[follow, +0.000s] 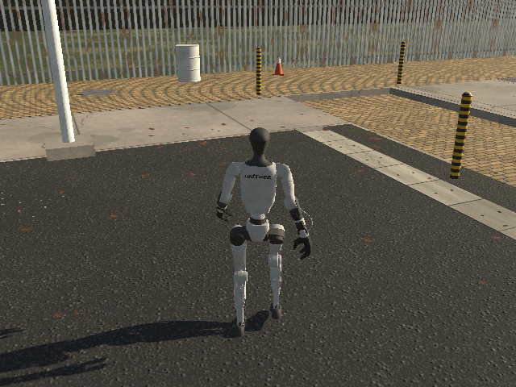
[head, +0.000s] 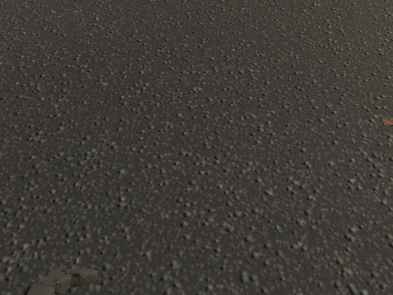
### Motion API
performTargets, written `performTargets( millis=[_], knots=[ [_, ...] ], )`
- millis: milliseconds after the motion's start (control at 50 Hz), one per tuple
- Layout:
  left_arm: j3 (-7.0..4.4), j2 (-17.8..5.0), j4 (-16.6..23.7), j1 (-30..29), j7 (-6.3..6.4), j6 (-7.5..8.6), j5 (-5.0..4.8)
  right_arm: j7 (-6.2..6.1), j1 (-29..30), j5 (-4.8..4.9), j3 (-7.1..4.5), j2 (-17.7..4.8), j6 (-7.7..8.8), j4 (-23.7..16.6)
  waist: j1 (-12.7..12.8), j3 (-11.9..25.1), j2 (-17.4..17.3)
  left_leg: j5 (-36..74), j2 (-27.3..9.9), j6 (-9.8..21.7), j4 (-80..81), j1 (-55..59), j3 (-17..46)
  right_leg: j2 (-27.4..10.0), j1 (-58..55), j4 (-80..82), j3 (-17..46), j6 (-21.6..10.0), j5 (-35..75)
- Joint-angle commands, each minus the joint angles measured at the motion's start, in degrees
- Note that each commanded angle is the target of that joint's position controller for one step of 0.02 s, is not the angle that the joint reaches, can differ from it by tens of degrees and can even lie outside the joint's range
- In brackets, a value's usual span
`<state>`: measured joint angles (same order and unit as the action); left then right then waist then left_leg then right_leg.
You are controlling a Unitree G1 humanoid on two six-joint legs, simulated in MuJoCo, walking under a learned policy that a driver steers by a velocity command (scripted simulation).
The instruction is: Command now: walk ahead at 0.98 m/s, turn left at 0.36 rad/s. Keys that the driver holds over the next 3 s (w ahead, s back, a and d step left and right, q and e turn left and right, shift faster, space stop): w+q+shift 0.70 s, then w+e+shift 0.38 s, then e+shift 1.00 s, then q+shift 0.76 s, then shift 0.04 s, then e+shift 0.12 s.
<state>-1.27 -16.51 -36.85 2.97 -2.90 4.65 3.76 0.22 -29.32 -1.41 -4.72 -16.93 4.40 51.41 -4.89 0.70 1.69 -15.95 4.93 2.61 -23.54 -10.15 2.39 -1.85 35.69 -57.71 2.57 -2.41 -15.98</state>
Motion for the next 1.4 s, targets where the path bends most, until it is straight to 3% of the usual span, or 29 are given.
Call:
performTargets(
  millis=[20,120,140,160,180,200,240,340,440,500,560,580,600,620,660,700,780,860,920,1000,1020,1040,1060,1080,1120,1160,1240,1340,1400],
  knots=[
    [1.57,-0.7,5.5,-1.1,-1.23,0.56,-1.3,0.31,10.8,0.28,-1.19,-7.5,1.65,-7.5,6.9,-5.1,-5.9,-0.1,-11.2,9.8,17.9,-18.8,15.7,-0.6,-15.1,15.3,-1.2,2.4,6.3],
    [-1.09,-6.3,1.4,7.7,1.32,1.06,-0.94,1.71,4.7,1.54,-1.9,-10.5,1.61,-6.2,10.2,1.8,0.1,23.0,-8.7,6.2,-2.4,-12.3,12.1,3.9,-36.3,26.3,-3.9,1.6,7.5],
    [-2.23,-8.7,0.1,16.0,2.49,1.5,0.12,1.81,5.3,1.99,-1.72,-9.8,1.91,-6.3,14.8,7.4,1.1,21.9,-5.5,4.7,-18.2,-18.3,9.4,-1.1,-47.9,25.7,0.2,0.1,3.5],
    [-3.54,-13.8,-0.5,27.3,3.76,1.5,1.23,1.47,6.6,1.54,-0.06,-3.0,2.21,-8.3,18.0,15.4,9.6,-5.4,-2.6,4.0,-38.9,-26.3,5.9,-17.8,-57.7,30.0,18.7,-1.6,-19.0],
    [-4.27,-16.0,-0.3,24.5,4.01,0.83,0.91,1.07,2.7,4.26,0.67,-1.0,1.69,-11.3,13.2,18.4,19.3,-10.1,-1.2,4.0,-51.5,-35.9,2.8,-26.2,-56.2,44.0,46.0,-5.5,-34.3],
    [-3.4,-10.5,0.5,17.9,3.95,0.56,0.17,0.69,6.3,2.6,0.51,-3.3,0.3,-10.0,10.8,8.3,9.6,-4.2,-5.5,4.2,-55.8,-40.3,2.3,-23.6,-48.8,44.6,41.3,-6.1,-34.1],
    [-2.14,-4.7,-0.4,14.4,3.14,1.06,-0.55,1.89,11.0,0.98,0.45,-2.9,-0.95,-9.8,8.8,0.8,1.6,0.3,-9.0,3.3,-52.5,-38.8,1.8,-18.3,-38.9,43.8,22.9,-5.1,-13.1],
    [-1.47,-1.5,-6.0,17.4,2.49,3.23,-2.62,4.0,19.1,-0.44,1.3,0.2,-3.89,-14.1,5.0,-4.4,3.5,5.2,-11.7,2.5,-48.7,-41.5,0.3,-14.4,-35.0,46.8,1.5,-2.6,16.9],
    [-1.9,-4.3,-8.8,16.4,3.26,3.59,-2.43,5.84,29.8,-0.28,2.94,-0.3,-3.63,-18.6,3.9,-8.5,0.3,17.2,-8.8,5.0,-26.2,-29.3,-9.2,-9.0,-29.6,51.8,-15.8,0.0,31.3],
    [-3.02,-10.0,-9.2,19.3,4.22,2.52,-2.19,5.59,26.3,0.03,2.57,-2.9,-3.49,-17.2,0.9,-3.4,2.6,14.6,-1.7,7.9,-20.7,-16.5,-15.0,-10.3,-36.1,40.1,-18.0,1.3,68.7],
    [-4.21,-13.6,-6.9,14.1,4.64,-0.1,-1.12,3.09,-3.1,0.01,-1.12,-10.3,-3.24,-8.3,-12.8,11.3,1.9,6.6,1.4,12.2,-16.3,18.6,-7.9,-10.9,-25.0,-2.8,-15.6,0.4,64.0],
    [-2.85,-7.2,-6.1,13.9,3.32,0.16,-0.56,1.57,1.2,1.4,-2.79,-14.1,-4.14,-8.0,-7.6,7.0,-11.1,2.7,-4.6,13.7,-13.6,25.0,3.2,0.7,-7.7,-25.3,-14.8,2.1,1.1],
    [-1.41,-4.6,0.6,20.3,3.02,1.12,-1.86,1.38,6.5,-0.74,-3.55,-21.1,-4.78,-11.8,0.8,16.3,-18.4,3.7,-18.4,25.2,-5.0,39.6,36.0,4.5,12.8,-42.1,-5.0,4.2,-14.2],
    [-1.27,-8.0,2.0,13.9,3.08,2.67,-1.64,0.5,4.2,-0.25,-3.91,-19.2,-5.23,-13.1,-3.8,18.6,-7.8,-7.6,-20.2,25.7,5.8,38.5,44.5,2.3,17.4,-39.8,2.5,3.6,-7.8],
    [-0.74,-7.9,1.8,10.3,3.25,3.11,-1.13,-0.33,7.3,0.38,-2.57,-13.6,-3.86,-10.8,2.0,2.5,2.6,-3.9,-17.0,20.4,10.1,17.6,36.8,-3.0,13.0,-25.9,2.6,3.4,-3.7],
    [-0.2,-7.0,0.9,12.1,3.19,0.54,0.8,-0.56,10.4,0.74,-1.37,-11.1,-2.06,-11.1,6.6,-2.0,4.3,4.9,-11.9,18.8,10.4,2.3,28.0,-5.2,4.5,-19.0,2.5,4.9,-5.6],
    [1.48,-2.0,3.4,5.1,1.71,-1.34,-0.14,0.32,9.1,1.08,0.23,-7.1,1.05,-8.9,6.2,-6.8,1.2,14.8,-6.5,15.0,15.6,-9.3,13.6,-7.8,-0.5,1.5,-2.9,4.8,7.0],
    [1.88,-0.9,4.0,-3.7,0.42,-0.82,-2.76,1.39,3.3,2.26,0.55,-6.9,2.95,-6.4,0.3,-7.1,-0.4,30.7,-6.2,7.8,19.9,-2.1,5.7,-4.3,-5.8,19.2,-8.0,-0.3,29.2],
    [1.11,-3.0,3.6,-5.3,0.34,-0.52,-3.15,0.45,2.1,0.91,0.57,-8.9,3.1,-4.5,0.2,-6.5,-2.8,46.7,-9.6,5.1,19.2,12.0,1.1,-0.8,-4.4,25.7,-9.2,-3.5,27.6],
    [-1.44,-8.5,-2.6,13.1,0.74,-1.03,-3.51,-2.31,5.9,-2.52,-0.11,-12.4,0.8,-4.5,11.0,5.1,-9.0,83.4,-14.1,1.3,-6.8,21.7,-3.9,8.2,-19.4,23.9,-10.3,-6.9,11.9],
    [-2.57,-10.0,-7.0,26.4,1.28,-1.36,-3.43,-2.65,10.3,-2.87,-0.38,-13.1,-0.09,-5.7,17.9,9.1,-7.6,80.7,-13.3,0.6,-24.5,15.6,-6.5,7.7,-31.3,26.3,-9.4,-8.5,10.1],
    [-4.22,-13.2,-9.2,36.0,2.18,-2.09,-3.01,-2.46,13.4,-2.65,0.35,-10.6,0.26,-7.3,22.0,11.9,-1.7,53.6,-8.2,1.0,-49.5,0.4,-7.5,1.5,-44.8,22.7,-0.4,-11.8,-0.2],
    [-5.25,-17.3,-9.3,29.9,2.06,-2.57,-1.9,-0.55,6.1,0.49,2.27,-2.3,1.7,-10.4,9.8,14.2,21.6,-10.3,3.6,-4.0,-70.5,-31.4,-3.1,-13.5,-61.9,32.2,38.4,-24.0,-7.4],
    [-5.24,-13.2,-6.7,24.2,1.37,-2.69,-2.81,-0.86,10.7,-0.77,3.15,-5.6,2.82,-11.7,12.2,13.7,6.9,-6.5,0.2,-1.8,-69.7,-37.8,4.4,-14.0,-59.4,41.0,46.9,-24.1,-12.2],
    [-4.16,-8.3,-7.5,20.8,1.67,-2.36,-3.27,-0.47,16.7,-0.85,3.69,-6.7,3.87,-13.5,7.4,0.9,-6.8,-0.9,-5.4,-1.4,-58.2,-32.9,4.4,-11.5,-39.9,43.0,33.5,-19.6,7.7],
    [-3.25,-7.2,-8.1,19.5,2.19,-1.31,-3.51,-0.37,16.8,-2.41,4.29,-5.4,1.61,-14.7,3.1,-3.9,-7.7,-3.2,-7.1,-3.5,-51.4,-26.9,2.9,-6.9,-26.7,42.1,23.4,-17.0,32.9],
    [-4.25,-11.2,-8.0,18.6,1.67,-0.6,-3.79,-0.16,21.1,-1.65,5.6,-3.1,-0.83,-18.2,1.9,-2.9,-2.4,3.0,-4.3,-5.5,-30.0,-17.4,-3.4,2.0,-15.7,40.0,12.3,-12.8,57.3],
    [-5.13,-9.7,-8.8,23.5,2.8,-3.43,-4.26,-0.59,28.7,0.01,6.19,-2.4,-1.17,-20.4,8.1,2.1,2.7,20.0,1.4,-4.3,-11.2,-8.0,-4.0,7.4,-18.9,31.7,14.5,-2.0,46.4],
    [-5.97,-11.0,-6.2,18.4,3.73,-3.81,-3.7,-2.14,20.5,-0.24,4.97,-6.1,0.35,-18.0,3.5,4.1,3.4,23.1,0.5,-2.6,-0.6,1.0,1.1,8.1,-22.0,18.3,19.5,0.8,39.5]
  ],
)
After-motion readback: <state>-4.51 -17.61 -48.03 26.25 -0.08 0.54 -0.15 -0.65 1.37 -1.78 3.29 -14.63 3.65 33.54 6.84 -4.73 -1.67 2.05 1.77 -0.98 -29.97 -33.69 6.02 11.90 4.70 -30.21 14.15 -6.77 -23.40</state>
